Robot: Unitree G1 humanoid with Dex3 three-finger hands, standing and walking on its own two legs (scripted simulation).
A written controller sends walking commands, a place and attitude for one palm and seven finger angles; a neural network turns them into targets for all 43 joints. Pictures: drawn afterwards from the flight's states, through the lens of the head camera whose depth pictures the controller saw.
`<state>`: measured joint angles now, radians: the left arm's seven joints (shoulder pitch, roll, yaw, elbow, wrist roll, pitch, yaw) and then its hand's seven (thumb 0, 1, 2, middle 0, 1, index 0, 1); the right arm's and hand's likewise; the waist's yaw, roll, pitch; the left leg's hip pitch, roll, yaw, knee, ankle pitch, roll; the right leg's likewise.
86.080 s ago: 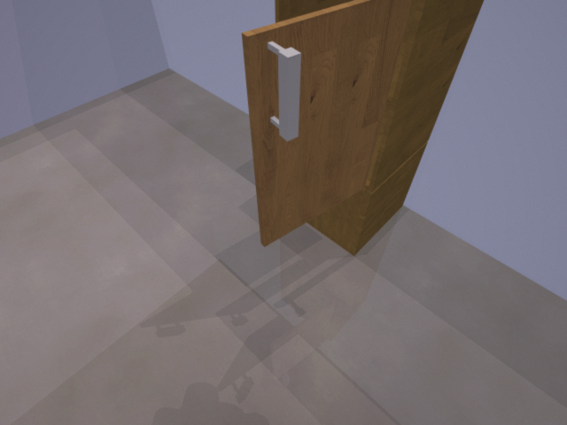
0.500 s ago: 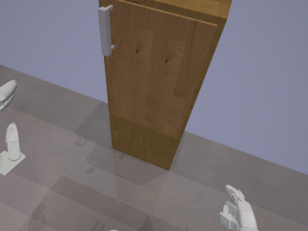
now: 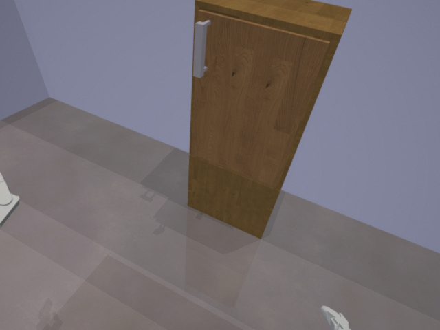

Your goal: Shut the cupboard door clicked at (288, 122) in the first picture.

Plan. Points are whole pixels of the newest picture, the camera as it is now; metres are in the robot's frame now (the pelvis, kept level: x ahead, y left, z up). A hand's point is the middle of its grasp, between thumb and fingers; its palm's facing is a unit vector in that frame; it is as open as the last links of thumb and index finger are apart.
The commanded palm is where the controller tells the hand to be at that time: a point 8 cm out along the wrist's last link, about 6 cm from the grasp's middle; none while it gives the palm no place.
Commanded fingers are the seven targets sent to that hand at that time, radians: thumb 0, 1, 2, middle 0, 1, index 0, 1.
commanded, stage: stop stepping back and stand still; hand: left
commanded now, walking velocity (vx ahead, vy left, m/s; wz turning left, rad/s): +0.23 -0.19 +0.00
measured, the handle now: (203, 49) +0.89 +0.13 +0.16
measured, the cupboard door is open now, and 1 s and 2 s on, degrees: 0 0 0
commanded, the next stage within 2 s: let the arm hang, fingers relaxed in 1.34 s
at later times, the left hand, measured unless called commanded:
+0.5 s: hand (57, 209) +0.21 +0.24 +0.19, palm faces +0.47 -0.79 -0.39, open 7.4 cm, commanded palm +0.15 +0.28 +0.19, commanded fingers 0.00 0.90 0.90 -0.20 -0.30 -0.20 -0.30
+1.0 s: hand (39, 211) +0.21 +0.27 +0.17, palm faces +0.38 -0.81 -0.45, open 7.4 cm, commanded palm +0.17 +0.31 +0.19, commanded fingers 0.00 0.90 0.90 -0.20 -0.30 -0.20 -0.30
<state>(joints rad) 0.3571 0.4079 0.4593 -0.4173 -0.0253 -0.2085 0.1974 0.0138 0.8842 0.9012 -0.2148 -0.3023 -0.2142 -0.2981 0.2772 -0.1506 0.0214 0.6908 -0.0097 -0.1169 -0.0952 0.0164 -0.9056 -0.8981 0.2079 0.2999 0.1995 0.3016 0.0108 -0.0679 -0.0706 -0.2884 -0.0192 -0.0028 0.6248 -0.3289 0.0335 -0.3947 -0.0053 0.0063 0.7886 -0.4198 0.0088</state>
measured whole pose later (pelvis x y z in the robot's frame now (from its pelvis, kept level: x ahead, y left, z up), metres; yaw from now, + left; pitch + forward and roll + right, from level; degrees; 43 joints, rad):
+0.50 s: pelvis +0.00 -0.02 +0.01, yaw -3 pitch -1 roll +1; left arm 0.48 0.37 0.40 -0.39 -0.02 -0.23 0.18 0.01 0.89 0.90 -0.21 -0.30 -0.21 -0.30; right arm 0.27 -0.27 -0.03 0.68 -0.01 -0.08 -0.08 0.02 -0.91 -0.90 0.21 0.30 0.20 0.30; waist 0.01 -0.02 -0.05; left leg -0.41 0.03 0.05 0.72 -0.26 0.00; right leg -0.13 0.00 -0.07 0.50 -0.35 -0.05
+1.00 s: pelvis +0.01 +0.02 +0.01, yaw -4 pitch +0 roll -1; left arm 0.56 0.41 0.41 -0.43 -0.05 -0.18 0.14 0.01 0.89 0.90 -0.22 -0.30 -0.22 -0.30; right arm 0.23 -0.18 0.04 0.62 0.00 -0.07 -0.07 0.01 -0.91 -0.90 0.21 0.30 0.20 0.30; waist 0.00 0.01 -0.05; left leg -0.34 0.03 0.07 0.51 -0.17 0.02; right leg -0.13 0.00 -0.04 0.46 -0.33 0.00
